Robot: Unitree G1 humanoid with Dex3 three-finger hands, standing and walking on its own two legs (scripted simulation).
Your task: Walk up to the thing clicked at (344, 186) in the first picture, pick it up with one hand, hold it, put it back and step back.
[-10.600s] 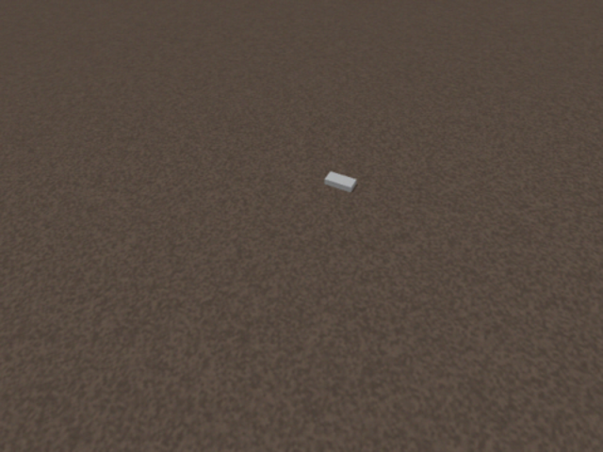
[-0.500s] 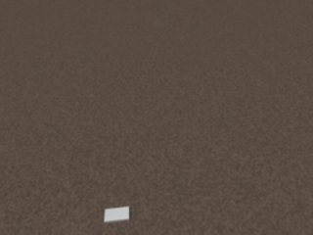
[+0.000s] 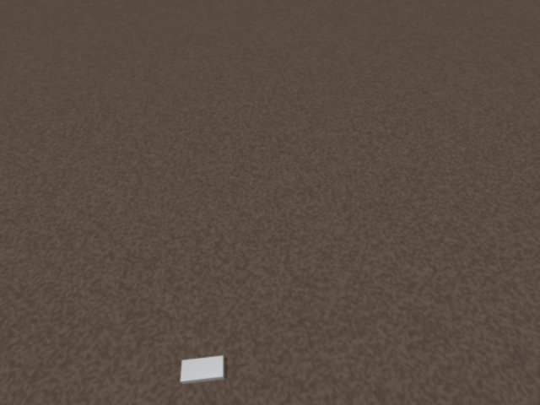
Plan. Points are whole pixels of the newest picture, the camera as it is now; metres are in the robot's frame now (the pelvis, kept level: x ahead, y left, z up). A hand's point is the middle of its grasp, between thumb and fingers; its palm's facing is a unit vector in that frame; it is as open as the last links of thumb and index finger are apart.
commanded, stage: stand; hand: left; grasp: from above
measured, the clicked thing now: (203, 369) +0.38 +0.30 -0.77
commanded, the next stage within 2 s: rise first in 0.24 s
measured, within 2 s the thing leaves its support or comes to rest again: neither
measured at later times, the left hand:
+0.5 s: hand out of the picture +0.12 +0.25 -0.16, palm faces +0.02 -0.94 -0.33, open 8.0 cm
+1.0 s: hand out of the picture +0.12 +0.28 -0.23, palm faces -0.16 -0.87 -0.47, open 13.9 cm
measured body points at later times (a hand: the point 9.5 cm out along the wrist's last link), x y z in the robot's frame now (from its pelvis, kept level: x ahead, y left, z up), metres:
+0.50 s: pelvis -0.01 +0.00 -0.01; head +0.04 +0.00 +0.44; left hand +0.12 +0.30 -0.14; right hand +0.09 -0.28 -0.14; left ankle -0.01 +0.14 -0.75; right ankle -0.01 -0.12 -0.75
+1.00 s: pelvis -0.02 +0.02 -0.09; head +0.07 +0.04 +0.36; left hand +0.13 +0.32 -0.20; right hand +0.14 -0.23 -0.18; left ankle -0.01 +0.14 -0.75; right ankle -0.01 -0.12 -0.75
